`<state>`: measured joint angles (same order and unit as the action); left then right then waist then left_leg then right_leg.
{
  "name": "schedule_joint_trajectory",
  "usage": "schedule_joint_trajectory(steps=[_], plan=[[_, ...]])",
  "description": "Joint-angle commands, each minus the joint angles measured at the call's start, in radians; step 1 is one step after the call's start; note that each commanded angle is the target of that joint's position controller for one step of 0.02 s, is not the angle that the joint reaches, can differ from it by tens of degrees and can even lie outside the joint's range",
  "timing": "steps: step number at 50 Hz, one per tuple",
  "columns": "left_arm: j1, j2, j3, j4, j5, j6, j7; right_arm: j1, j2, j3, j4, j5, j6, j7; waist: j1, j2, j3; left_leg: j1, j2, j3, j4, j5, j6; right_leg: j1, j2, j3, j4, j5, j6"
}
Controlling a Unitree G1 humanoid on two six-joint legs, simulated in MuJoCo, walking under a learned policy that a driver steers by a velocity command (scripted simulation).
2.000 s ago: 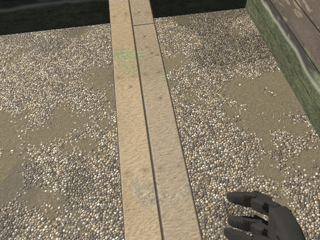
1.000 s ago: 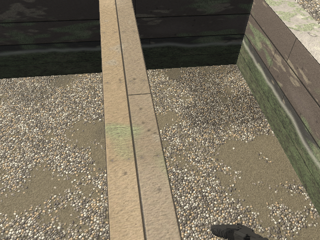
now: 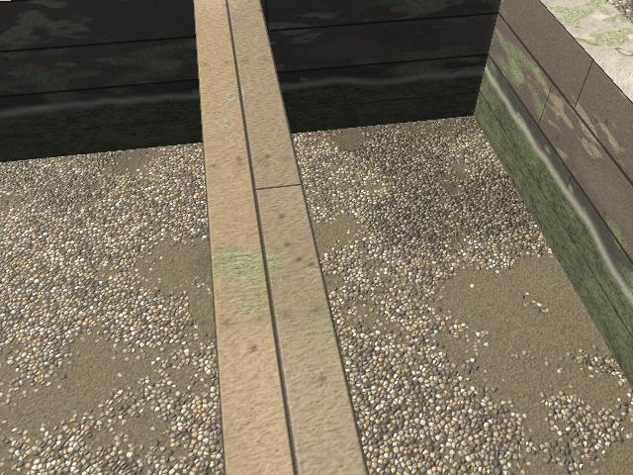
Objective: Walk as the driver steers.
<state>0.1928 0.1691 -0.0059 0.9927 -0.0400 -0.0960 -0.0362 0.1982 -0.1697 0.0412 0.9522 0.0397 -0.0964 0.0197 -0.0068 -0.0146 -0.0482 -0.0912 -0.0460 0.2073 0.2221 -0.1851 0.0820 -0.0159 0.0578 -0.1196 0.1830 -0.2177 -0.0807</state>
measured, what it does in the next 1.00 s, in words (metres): walks ahead: left foot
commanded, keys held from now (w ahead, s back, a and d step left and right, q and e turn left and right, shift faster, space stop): no key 0.38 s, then w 0.62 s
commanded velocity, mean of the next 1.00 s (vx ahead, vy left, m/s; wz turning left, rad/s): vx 0.20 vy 0.00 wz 0.00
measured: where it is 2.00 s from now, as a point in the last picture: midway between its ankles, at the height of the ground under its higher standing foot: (290, 400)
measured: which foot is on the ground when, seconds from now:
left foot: down 0.00-0.50, up 0.52-0.86, down 0.88-1.00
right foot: down 0.00-0.86, up 0.88-1.00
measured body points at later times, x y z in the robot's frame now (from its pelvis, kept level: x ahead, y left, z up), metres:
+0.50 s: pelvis -0.01 -0.01 +0.00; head +0.00 -0.02 +0.45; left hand +0.06 +0.22 -0.14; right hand +0.04 -0.24 -0.15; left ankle -0.04 +0.06 -0.75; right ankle -0.07 -0.06 -0.75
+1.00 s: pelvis +0.18 +0.05 -0.04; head +0.20 +0.04 +0.41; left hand +0.24 +0.31 -0.18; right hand +0.27 -0.20 -0.17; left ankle +0.22 +0.07 -0.75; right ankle +0.09 -0.05 -0.59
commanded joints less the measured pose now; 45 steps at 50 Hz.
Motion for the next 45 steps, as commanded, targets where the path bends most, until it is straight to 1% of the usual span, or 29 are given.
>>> schedule_joint_trajectory(steps=[1,6,7,11,12,19,21,22,23,24,25,27,28,29,30,31,32,33,34,36,37,38,39,40,41,42,43,44,45], plan=[[-0.005,0.082,0.011,-0.039,-0.001,-0.016,0.001,0.001,-0.084,-0.013,-0.037,0.002,-0.015,-0.002,-0.002,0.008,-0.015,0.071,0.208,-0.185,-0.002,0.323,0.028,-0.050,-0.205,0.148,-0.016,0.334,-0.010],[0.006,0.087,0.007,-0.029,-0.002,-0.021,0.001,0.020,-0.090,-0.009,-0.019,0.004,-0.017,-0.002,-0.003,0.009,-0.006,0.062,0.211,-0.190,-0.005,0.312,0.027,-0.046,-0.207,0.154,-0.020,0.335,-0.010],[0.007,0.083,0.006,-0.029,-0.005,-0.021,0.000,0.023,-0.083,-0.007,-0.017,0.007,-0.016,-0.002,-0.002,0.006,0.011,0.054,0.212,-0.193,-0.009,0.304,0.027,-0.052,-0.208,0.157,-0.023,0.329,-0.010],[0.014,0.089,0.004,-0.025,-0.005,-0.023,0.000,0.037,-0.091,-0.006,-0.006,0.008,-0.018,-0.002,-0.003,0.008,0.006,0.054,0.214,-0.196,-0.010,0.298,0.027,-0.045,-0.209,0.162,-0.025,0.331,-0.010],[0.028,0.098,0.006,-0.018,-0.006,-0.028,0.001,0.049,-0.109,-0.010,0.000,0.008,-0.017,-0.006,-0.001,0.028,0.019,0.039,0.219,-0.205,-0.013,0.289,0.030,-0.036,-0.221,0.165,-0.032,0.344,-0.006],[0.040,0.099,0.001,-0.009,-0.008,-0.034,0.007,0.073,-0.105,-0.009,0.024,0.010,-0.019,-0.007,-0.003,0.006,0.011,0.034,0.222,-0.210,-0.013,0.268,0.027,-0.022,-0.221,0.163,-0.032,0.370,0.004],[0.038,0.107,0.003,-0.009,-0.015,-0.036,0.006,0.069,-0.114,-0.011,0.032,0.021,-0.021,-0.006,-0.001,0.005,0.002,0.020,0.203,-0.207,-0.021,0.137,0.030,-0.021,-0.205,0.168,-0.045,0.227,-0.004],[0.052,0.115,0.010,-0.005,-0.018,-0.037,0.003,0.078,-0.115,-0.012,0.045,0.028,-0.021,-0.001,0.008,0.010,0.017,-0.016,0.188,-0.199,-0.009,0.045,0.035,-0.016,-0.194,0.166,-0.048,0.093,-0.012],[0.074,0.135,0.021,0.001,-0.023,-0.033,-0.006,0.086,-0.123,-0.017,0.059,0.050,-0.023,0.008,0.021,0.010,0.048,-0.086,0.159,-0.182,0.031,-0.074,0.043,-0.017,-0.186,0.183,-0.046,-0.058,-0.021],[0.081,0.156,0.027,-0.002,-0.022,-0.033,-0.015,0.074,-0.145,-0.026,0.054,0.059,-0.027,0.016,0.024,-0.013,0.079,-0.149,0.135,-0.163,0.076,-0.149,0.044,-0.034,-0.197,0.230,-0.049,-0.201,-0.034],[0.108,0.163,0.039,0.002,-0.008,-0.032,-0.026,0.083,-0.138,-0.028,0.070,0.057,-0.026,0.028,0.041,-0.027,0.111,-0.267,0.113,-0.128,0.153,-0.197,0.039,0.007,-0.220,0.277,-0.050,-0.319,-0.050],[0.161,0.192,0.061,0.000,0.011,-0.031,-0.049,0.048,-0.134,-0.034,0.075,0.066,-0.020,0.055,0.087,-0.063,0.173,-0.540,0.067,-0.026,0.358,-0.238,0.014,0.119,-0.308,0.402,-0.070,-0.460,-0.092],[0.195,0.214,0.074,-0.003,0.008,-0.032,-0.063,-0.007,-0.132,-0.034,0.060,0.075,-0.015,0.068,0.122,-0.079,0.204,-0.686,0.059,0.011,0.492,-0.264,-0.004,0.169,-0.355,0.463,-0.093,-0.464,-0.121],[0.260,0.220,0.087,0.004,-0.004,-0.040,-0.079,-0.061,-0.146,-0.040,0.052,0.078,-0.010,0.076,0.165,-0.090,0.210,-0.855,0.092,-0.008,0.710,-0.337,-0.019,0.247,-0.407,0.519,-0.118,-0.424,-0.155],[0.269,0.201,0.091,0.009,-0.013,-0.050,-0.089,-0.050,-0.155,-0.042,0.052,0.076,-0.009,0.077,0.154,-0.060,0.202,-0.956,0.140,-0.047,0.893,-0.311,-0.040,0.276,-0.412,0.492,-0.090,-0.313,-0.172],[0.246,0.156,0.084,0.002,-0.023,-0.056,-0.088,0.003,-0.156,-0.044,0.070,0.068,-0.008,0.079,0.121,-0.020,0.192,-0.980,0.177,-0.069,1.020,-0.260,-0.061,0.242,-0.396,0.419,-0.067,-0.155,-0.172],[0.226,0.115,0.077,0.003,-0.033,-0.062,-0.085,0.044,-0.153,-0.046,0.079,0.046,-0.006,0.080,0.082,0.019,0.170,-0.940,0.200,-0.080,1.042,-0.206,-0.076,0.177,-0.358,0.331,-0.056,-0.048,-0.160],[0.211,0.090,0.070,-0.002,-0.038,-0.067,-0.077,0.020,-0.128,-0.042,0.066,0.036,-0.005,0.087,0.073,0.038,0.186,-0.899,0.211,-0.062,1.043,-0.133,-0.091,0.070,-0.324,0.265,-0.070,0.008,-0.141],[0.208,0.084,0.065,-0.004,-0.042,-0.072,-0.072,-0.021,-0.113,-0.039,0.043,0.035,-0.004,0.095,0.069,0.047,0.193,-0.849,0.209,-0.037,1.025,-0.081,-0.101,-0.025,-0.299,0.221,-0.086,0.029,-0.123],[0.232,0.107,0.062,0.004,-0.047,-0.082,-0.068,-0.117,-0.095,-0.032,-0.015,0.036,-0.002,0.107,0.078,0.047,0.181,-0.703,0.177,0.019,0.886,-0.023,-0.111,-0.172,-0.247,0.158,-0.102,0.015,-0.087],[0.208,0.133,0.064,0.001,-0.039,-0.091,-0.069,-0.141,-0.075,-0.020,-0.046,0.041,-0.008,0.116,0.072,0.008,0.165,-0.542,0.133,0.050,0.752,-0.010,-0.106,-0.268,-0.196,0.118,-0.093,-0.068,-0.076],[0.212,0.151,0.064,0.006,-0.037,-0.102,-0.076,-0.164,-0.078,-0.018,-0.069,0.039,-0.019,0.118,0.067,0.003,0.167,-0.352,0.067,0.102,0.657,-0.006,-0.098,-0.386,-0.159,0.090,-0.097,-0.161,-0.066],[0.228,0.175,0.070,0.026,-0.023,-0.108,-0.080,-0.170,-0.081,-0.015,-0.077,0.031,-0.024,0.116,0.064,-0.022,0.172,-0.245,0.026,0.126,0.628,-0.016,-0.079,-0.426,-0.163,0.099,-0.081,-0.171,-0.068],[0.198,0.200,0.074,0.023,-0.004,-0.110,-0.086,-0.126,-0.095,-0.017,-0.078,0.016,-0.027,0.112,0.021,-0.055,0.179,-0.201,0.006,0.117,0.579,-0.066,-0.058,-0.399,-0.168,0.099,0.007,-0.035,-0.069],[0.140,0.213,0.070,0.016,0.033,-0.109,-0.091,-0.001,-0.129,-0.028,-0.055,0.002,-0.034,0.113,-0.064,-0.053,0.130,-0.097,-0.016,0.102,0.504,-0.094,-0.041,-0.363,-0.155,0.077,0.202,0.164,-0.065],[0.078,0.226,0.063,-0.004,0.073,-0.104,-0.089,0.194,-0.178,-0.053,0.002,0.000,-0.041,0.111,-0.188,-0.005,0.021,0.065,-0.044,0.096,0.403,-0.100,-0.045,-0.331,-0.123,0.056,0.463,0.318,-0.052],[0.018,0.238,0.061,-0.025,0.086,-0.095,-0.083,0.372,-0.237,-0.081,0.048,0.023,-0.052,0.095,-0.283,0.052,-0.124,0.294,0.036,0.028,0.371,-0.112,-0.054,-0.436,-0.096,0.042,0.734,0.094,-0.025],[0.009,0.174,0.052,-0.069,0.025,-0.071,-0.070,0.392,-0.314,-0.100,-0.001,0.061,-0.066,0.083,-0.236,0.197,-0.213,0.382,0.357,-0.427,0.264,-0.485,-0.130,-0.654,-0.036,0.056,1.177,-0.554,-0.009],[0.233,0.173,0.071,-0.041,-0.125,-0.068,-0.072,0.295,-0.271,-0.091,-0.058,0.077,-0.067,0.101,-0.124,0.067,-0.256,0.491,0.558,-1.006,-0.016,-0.407,-0.092,-0.973,-0.034,0.126,1.379,-0.293,0.036]])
